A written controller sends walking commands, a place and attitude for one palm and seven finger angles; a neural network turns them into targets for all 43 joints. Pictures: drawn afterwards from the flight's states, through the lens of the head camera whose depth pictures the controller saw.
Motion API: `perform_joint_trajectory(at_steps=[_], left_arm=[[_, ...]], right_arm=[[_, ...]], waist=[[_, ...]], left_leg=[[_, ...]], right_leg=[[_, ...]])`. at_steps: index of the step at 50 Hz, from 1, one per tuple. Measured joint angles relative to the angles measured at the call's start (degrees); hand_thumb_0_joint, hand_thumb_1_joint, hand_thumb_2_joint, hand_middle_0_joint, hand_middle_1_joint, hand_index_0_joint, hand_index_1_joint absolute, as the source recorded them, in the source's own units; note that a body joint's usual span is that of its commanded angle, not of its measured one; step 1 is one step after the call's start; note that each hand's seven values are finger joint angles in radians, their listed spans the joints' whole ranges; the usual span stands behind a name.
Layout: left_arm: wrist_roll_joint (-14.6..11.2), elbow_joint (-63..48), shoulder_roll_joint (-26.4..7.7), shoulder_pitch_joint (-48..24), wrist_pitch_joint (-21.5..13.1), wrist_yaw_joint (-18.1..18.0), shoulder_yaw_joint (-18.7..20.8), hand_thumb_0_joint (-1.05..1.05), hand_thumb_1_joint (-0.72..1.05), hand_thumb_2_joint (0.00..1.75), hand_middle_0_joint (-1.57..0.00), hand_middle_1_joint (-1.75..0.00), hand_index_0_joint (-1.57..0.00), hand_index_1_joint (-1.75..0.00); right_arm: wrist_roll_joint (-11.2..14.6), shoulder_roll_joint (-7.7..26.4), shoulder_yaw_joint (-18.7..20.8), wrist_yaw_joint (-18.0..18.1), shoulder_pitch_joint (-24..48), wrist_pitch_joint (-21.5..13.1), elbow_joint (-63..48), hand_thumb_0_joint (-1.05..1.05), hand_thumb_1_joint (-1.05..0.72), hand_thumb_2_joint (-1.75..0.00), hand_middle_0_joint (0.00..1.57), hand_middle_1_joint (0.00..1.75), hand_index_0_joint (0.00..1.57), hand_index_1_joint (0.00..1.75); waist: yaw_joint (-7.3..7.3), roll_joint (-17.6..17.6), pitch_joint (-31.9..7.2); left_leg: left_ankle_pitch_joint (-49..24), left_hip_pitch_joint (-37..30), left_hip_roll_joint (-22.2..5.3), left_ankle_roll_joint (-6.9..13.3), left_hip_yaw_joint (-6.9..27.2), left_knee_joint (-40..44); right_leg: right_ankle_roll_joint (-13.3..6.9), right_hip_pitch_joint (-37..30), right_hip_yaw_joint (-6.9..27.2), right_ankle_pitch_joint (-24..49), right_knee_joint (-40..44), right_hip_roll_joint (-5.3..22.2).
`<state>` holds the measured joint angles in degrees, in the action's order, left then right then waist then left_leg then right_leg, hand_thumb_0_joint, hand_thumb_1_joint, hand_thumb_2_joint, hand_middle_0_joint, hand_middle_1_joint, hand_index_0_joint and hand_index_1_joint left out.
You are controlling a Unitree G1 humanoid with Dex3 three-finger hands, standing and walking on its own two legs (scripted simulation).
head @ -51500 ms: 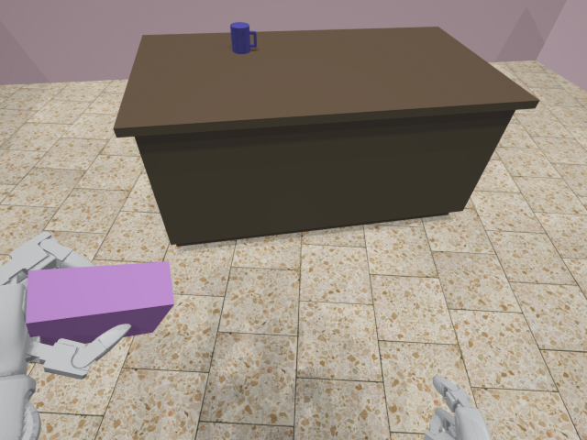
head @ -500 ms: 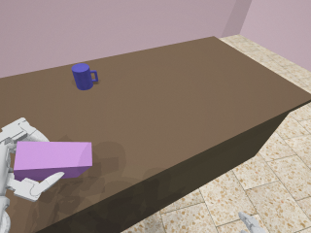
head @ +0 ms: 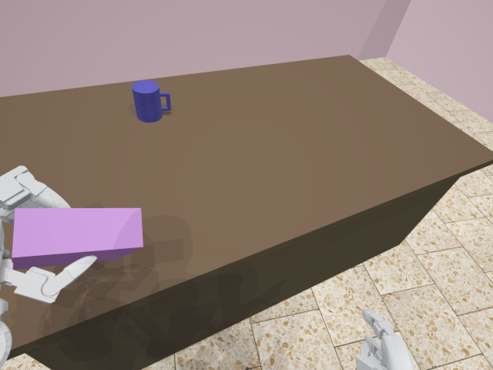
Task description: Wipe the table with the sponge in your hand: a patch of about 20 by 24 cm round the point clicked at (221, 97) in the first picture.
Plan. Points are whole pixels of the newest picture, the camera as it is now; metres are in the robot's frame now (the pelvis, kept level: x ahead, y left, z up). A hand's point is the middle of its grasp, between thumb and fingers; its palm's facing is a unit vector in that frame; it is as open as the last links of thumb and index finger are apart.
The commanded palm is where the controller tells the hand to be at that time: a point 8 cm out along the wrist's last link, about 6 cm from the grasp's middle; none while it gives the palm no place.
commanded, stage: step back with the hand held close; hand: left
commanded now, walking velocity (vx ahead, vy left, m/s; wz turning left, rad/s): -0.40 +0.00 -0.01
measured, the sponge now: (94, 238) +0.23 +0.22 +0.15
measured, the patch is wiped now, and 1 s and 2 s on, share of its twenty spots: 1.00 1.00 1.00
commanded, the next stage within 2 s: stop stepping back and stand still in 0.44 s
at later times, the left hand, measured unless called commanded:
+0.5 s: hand out of the picture +0.10 +0.24 +0.17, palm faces +0.34 -0.89 -0.31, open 9.2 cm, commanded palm +0.04 +0.27 +0.19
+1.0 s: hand out of the picture -0.13 +0.27 +0.17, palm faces +0.39 -0.89 -0.23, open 9.2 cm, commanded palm -0.19 +0.31 +0.19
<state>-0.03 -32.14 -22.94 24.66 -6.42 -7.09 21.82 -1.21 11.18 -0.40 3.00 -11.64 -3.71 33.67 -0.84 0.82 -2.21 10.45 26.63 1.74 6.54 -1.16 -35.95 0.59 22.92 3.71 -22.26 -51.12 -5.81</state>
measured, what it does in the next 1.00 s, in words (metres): walks backwards: right foot, then left foot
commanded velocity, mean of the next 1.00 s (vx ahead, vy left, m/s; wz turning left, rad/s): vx -0.03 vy -0.01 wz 0.03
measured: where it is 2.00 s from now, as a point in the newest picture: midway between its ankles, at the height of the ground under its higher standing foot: outside the picture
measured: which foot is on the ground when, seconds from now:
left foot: down 0.00-0.30, up 0.32-0.42, down 0.44-0.76, up 0.78-0.96, down 0.98-1.00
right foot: up 0.00-0.20, down 0.22-0.44, up 0.46-0.76, down 0.78-0.98, up 1.00-1.00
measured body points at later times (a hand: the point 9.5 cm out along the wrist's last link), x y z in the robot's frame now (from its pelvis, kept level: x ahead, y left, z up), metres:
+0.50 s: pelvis -0.13 +0.00 -0.01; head -0.14 +0.06 +0.43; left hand +0.07 +0.29 +0.19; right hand +0.01 -0.27 -0.06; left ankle -0.06 +0.05 -0.73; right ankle -0.12 -0.17 -0.71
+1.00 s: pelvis -0.34 +0.03 -0.03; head -0.39 +0.07 +0.42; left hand -0.16 +0.32 +0.18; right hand -0.18 -0.22 -0.07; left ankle -0.36 +0.15 -0.73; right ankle -0.25 -0.10 -0.72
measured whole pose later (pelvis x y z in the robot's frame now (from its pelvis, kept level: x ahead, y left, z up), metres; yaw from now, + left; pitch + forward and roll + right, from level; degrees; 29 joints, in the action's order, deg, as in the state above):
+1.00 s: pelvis -0.34 +0.03 -0.03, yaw +1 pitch +1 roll -2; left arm -2.3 -29.8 -20.9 20.9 -5.1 -5.7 19.1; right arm 1.8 13.0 -1.4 3.2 -15.1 -5.5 34.1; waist 1.8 3.4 -8.4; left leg 31.3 21.4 -3.8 0.8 1.1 -47.4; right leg -1.6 31.7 -4.2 -18.5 -46.9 0.7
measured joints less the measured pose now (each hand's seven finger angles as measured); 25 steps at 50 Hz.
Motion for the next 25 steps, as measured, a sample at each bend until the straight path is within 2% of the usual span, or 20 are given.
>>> perform_joint_trajectory(at_steps=[5,10,11,13,14,15,17,19,21,22,23,25], left_arm=[[-0.5,-0.1,1.9,-0.8,-0.2,-0.5,-0.9,-0.02,-0.47,1.10,-0.80,-1.43,-0.84,-1.42],[-1.2,-1.7,-0.2,-0.2,-1.7,0.4,-1.5,-0.02,-0.47,1.10,-0.80,-1.43,-0.84,-1.42],[-1.3,-2.0,-1.0,0.1,-2.2,0.7,-1.3,-0.02,-0.47,1.10,-0.80,-1.43,-0.84,-1.42],[-1.6,-2.2,-1.5,0.6,-3.0,1.4,-1.6,-0.02,-0.47,1.10,-0.80,-1.43,-0.84,-1.42],[-1.8,-2.4,-1.9,1.0,-3.3,1.7,-1.8,-0.02,-0.47,1.10,-0.80,-1.43,-0.84,-1.42],[-2.1,-2.9,-2.3,1.7,-3.7,1.9,-1.9,-0.02,-0.47,1.10,-0.80,-1.43,-0.84,-1.42],[-2.3,-4.0,-2.7,3.8,-4.3,1.9,-2.0,-0.02,-0.47,1.10,-0.81,-1.43,-0.84,-1.42],[-2.5,-4.4,-2.3,5.0,-4.4,1.9,-2.1,-0.02,-0.47,1.10,-0.81,-1.42,-0.84,-1.42],[-2.5,-3.5,-2.0,3.6,-4.6,1.9,-1.9,-0.02,-0.47,1.10,-0.81,-1.42,-0.84,-1.42],[-2.4,-3.0,-1.9,2.2,-4.6,1.8,-1.6,-0.02,-0.47,1.10,-0.81,-1.42,-0.84,-1.42],[-2.5,-2.0,-2.1,0.4,-4.6,1.6,-1.1,-0.02,-0.47,1.10,-0.81,-1.42,-0.84,-1.42],[-2.6,0.3,-2.5,-2.2,-4.0,0.8,0.5,-0.02,-0.47,1.10,-0.81,-1.42,-0.84,-1.42]], right_arm=[[0.0,-1.5,-1.3,-0.8,0.3,-1.1,1.9,0.01,-0.90,-0.90,0.20,0.30,0.20,0.30],[-0.1,-2.8,-1.8,-1.5,2.8,-1.8,2.4,0.01,-0.90,-0.90,0.20,0.30,0.20,0.30],[-0.1,-2.9,-1.8,-1.5,3.3,-1.8,2.4,0.01,-0.90,-0.90,0.20,0.30,0.20,0.30],[0.2,-2.3,-1.4,-1.6,3.9,-1.6,2.5,0.01,-0.90,-0.90,0.20,0.30,0.20,0.30],[0.5,-2.0,-1.0,-1.5,3.6,-1.4,2.4,0.01,-0.90,-0.90,0.20,0.30,0.20,0.30],[0.9,-1.7,-0.7,-1.4,3.0,-1.1,2.4,0.01,-0.90,-0.90,0.20,0.30,0.20,0.30],[1.3,-0.9,-0.1,-0.8,1.2,-0.4,2.8,0.01,-0.90,-0.90,0.21,0.30,0.20,0.30],[1.5,0.1,0.3,-0.2,-1.0,0.7,3.0,0.01,-0.90,-0.90,0.20,0.30,0.20,0.30],[1.6,1.1,0.4,0.5,-2.6,1.4,2.8,0.01,-0.90,-0.90,0.20,0.30,0.20,0.30],[1.7,2.1,0.4,0.8,-3.0,1.4,2.2,0.01,-0.90,-0.90,0.20,0.30,0.20,0.30],[1.7,2.4,0.8,1.0,-2.6,1.1,2.1,0.01,-0.90,-0.90,0.20,0.30,0.20,0.30],[1.4,1.4,1.1,0.8,-0.4,0.3,2.9,0.01,-0.90,-0.90,0.20,0.30,0.20,0.30]], waist=[[-0.26,-0.4,-0.4],[1.00,0.1,0.7],[1.25,0.1,1.1],[2.06,-2.1,2.3],[2.37,-2.8,2.6],[2.44,-2.9,2.6],[2.30,-1.9,1.5],[1.96,-0.4,-0.7],[2.13,0.8,-2.2],[2.34,0.4,-2.6],[2.73,0.7,-2.3],[2.11,3.4,-0.1]], left_leg=[[-4.1,0.8,-2.0,-0.7,-0.5,5.0],[-7.5,3.6,-3.4,-1.5,-1.5,6.3],[-8.0,4.4,-3.7,-1.7,-1.7,6.0],[-9.0,5.3,-5.2,-2.2,-0.3,5.3],[-7.7,5.8,-5.5,-2.9,0.7,4.1],[-2.6,6.5,-5.1,-4.3,1.9,1.1],[6.2,8.3,-2.9,-6.6,3.7,-10.1],[10.7,7.3,-1.3,-7.4,3.5,-18.1],[9.7,3.4,-1.1,-7.2,3.0,-14.7],[5.8,0.9,-1.8,-6.1,3.5,-9.3],[7.2,0.9,-1.3,-4.2,3.4,-7.4],[5.5,1.7,-0.1,-1.9,1.3,-6.7]], right_leg=[[-0.5,-7.5,0.1,-0.9,11.4,1.7],[-1.1,-11.7,0.4,2.7,22.7,3.0],[-0.7,-12.1,0.2,2.8,24.3,3.1],[1.5,-12.1,-0.8,4.1,25.4,1.5],[1.9,-12.2,-1.3,5.0,25.4,0.9],[1.9,-12.1,-1.6,5.3,24.7,0.6],[1.7,-11.2,-1.3,4.7,22.4,1.2],[2.0,-10.1,-0.7,4.2,20.7,2.3],[2.6,-8.1,-0.9,4.0,18.9,3.3],[2.7,-6.1,-1.7,3.7,16.8,3.3],[1.9,-3.6,-1.8,2.8,13.6,3.7],[0.3,1.0,0.9,-2.6,5.4,3.7]])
